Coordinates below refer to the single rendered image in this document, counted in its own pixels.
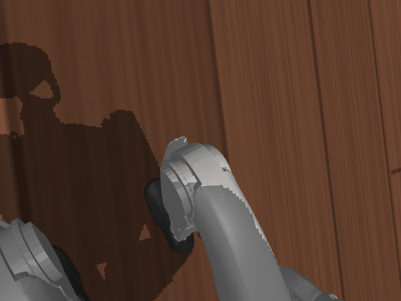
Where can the left robot foot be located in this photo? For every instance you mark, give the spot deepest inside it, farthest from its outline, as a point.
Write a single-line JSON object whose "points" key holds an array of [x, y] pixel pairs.
{"points": [[72, 273]]}

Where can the right robot foot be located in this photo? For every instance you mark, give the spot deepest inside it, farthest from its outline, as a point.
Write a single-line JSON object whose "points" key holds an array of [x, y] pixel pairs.
{"points": [[153, 198]]}

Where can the right robot hand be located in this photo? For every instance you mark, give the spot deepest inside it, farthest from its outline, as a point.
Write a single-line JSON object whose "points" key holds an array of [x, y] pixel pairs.
{"points": [[300, 288]]}

